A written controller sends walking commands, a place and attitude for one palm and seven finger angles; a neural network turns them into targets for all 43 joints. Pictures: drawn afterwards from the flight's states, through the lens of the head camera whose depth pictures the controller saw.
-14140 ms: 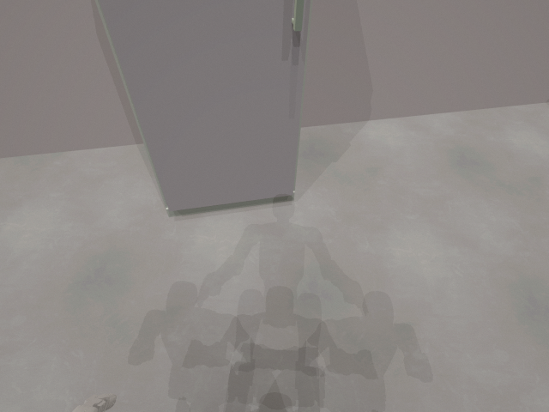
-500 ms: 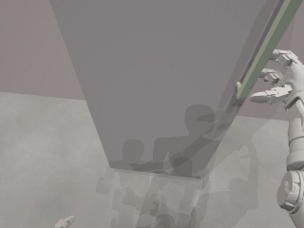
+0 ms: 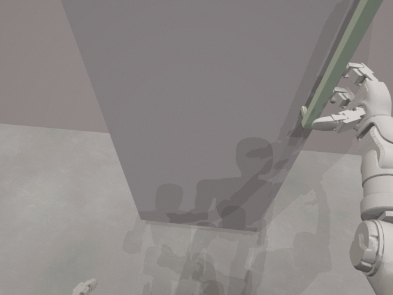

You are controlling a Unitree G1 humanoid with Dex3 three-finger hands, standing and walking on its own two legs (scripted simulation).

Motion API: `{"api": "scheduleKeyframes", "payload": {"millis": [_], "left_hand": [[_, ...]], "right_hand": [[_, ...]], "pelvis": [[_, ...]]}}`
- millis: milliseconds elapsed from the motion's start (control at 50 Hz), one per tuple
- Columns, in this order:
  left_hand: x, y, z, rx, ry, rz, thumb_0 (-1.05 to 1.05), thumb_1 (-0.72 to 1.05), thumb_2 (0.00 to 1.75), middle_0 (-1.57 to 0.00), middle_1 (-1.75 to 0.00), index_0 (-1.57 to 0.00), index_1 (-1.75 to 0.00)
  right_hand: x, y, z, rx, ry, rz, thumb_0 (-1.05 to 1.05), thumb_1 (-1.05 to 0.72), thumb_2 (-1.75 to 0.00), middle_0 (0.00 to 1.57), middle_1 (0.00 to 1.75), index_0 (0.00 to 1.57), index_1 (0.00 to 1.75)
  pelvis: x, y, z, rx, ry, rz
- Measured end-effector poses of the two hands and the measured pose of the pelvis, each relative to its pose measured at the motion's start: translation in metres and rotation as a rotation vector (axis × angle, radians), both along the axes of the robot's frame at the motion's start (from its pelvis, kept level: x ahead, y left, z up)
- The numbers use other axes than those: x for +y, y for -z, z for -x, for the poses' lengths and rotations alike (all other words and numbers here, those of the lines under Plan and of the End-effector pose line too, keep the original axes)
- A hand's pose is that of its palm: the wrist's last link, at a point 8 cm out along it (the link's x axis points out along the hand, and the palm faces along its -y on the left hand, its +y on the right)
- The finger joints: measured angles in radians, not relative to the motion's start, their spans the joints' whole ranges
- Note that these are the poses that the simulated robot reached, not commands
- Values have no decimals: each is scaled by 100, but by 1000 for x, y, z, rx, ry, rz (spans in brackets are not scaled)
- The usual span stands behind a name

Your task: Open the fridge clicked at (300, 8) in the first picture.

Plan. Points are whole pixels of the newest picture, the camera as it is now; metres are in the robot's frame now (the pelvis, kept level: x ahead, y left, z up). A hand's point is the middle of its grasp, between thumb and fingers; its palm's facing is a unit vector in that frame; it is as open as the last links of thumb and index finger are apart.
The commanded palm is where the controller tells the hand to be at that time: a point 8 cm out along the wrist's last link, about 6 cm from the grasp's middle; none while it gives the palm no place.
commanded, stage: slide the fingers in behind the handle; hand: right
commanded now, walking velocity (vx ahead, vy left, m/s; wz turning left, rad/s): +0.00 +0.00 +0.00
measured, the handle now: (335, 56) +0.51 -0.20 +0.25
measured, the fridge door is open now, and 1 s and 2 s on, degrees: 0 0 0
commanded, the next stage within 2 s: grip the handle and tug to test in 0.82 s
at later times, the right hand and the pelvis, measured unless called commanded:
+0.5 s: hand (320, 99) +0.45 -0.18 +0.20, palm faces +0.01 +1.00 +0.02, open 14.0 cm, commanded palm +0.43 -0.23 +0.20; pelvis -0.01 +0.00 +0.00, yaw +0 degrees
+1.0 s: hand (316, 97) +0.46 -0.17 +0.20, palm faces +0.02 +1.00 +0.01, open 13.9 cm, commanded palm +0.43 -0.23 +0.20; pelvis +0.00 +0.00 +0.00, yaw +0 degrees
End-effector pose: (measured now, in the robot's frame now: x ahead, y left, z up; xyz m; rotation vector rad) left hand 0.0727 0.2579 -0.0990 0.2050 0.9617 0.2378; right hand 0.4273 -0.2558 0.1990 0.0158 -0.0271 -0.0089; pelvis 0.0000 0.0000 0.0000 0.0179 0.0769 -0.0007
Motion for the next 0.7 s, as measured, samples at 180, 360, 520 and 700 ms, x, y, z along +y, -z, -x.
{"api": "scheduleKeyframes", "payload": {"millis": [180,360,520,700], "left_hand": [[1,1,8,-1,-16,3,1,91,89,-21,-30,-20,-30],[0,0,7,-13,-8,-2,1,90,89,-21,-30,-20,-30],[-1,1,8,-12,-4,3,1,90,89,-21,-30,-20,-30],[0,2,17,13,-23,6,1,90,89,-21,-30,-20,-30]], "right_hand": [[7,2,2,17,13,-1,-1,50,-30,29,120,29,120],[12,2,0,19,6,12,-1,50,-30,29,120,29,120],[22,4,-7,34,4,-5,-1,50,-30,30,120,30,120],[21,1,-10,5,3,9,-1,50,-30,30,120,30,120]], "pelvis": [[0,0,3,-8,-6,1],[0,0,7,-6,0,1],[0,0,7,0,-3,3],[0,0,4,5,-10,3]]}}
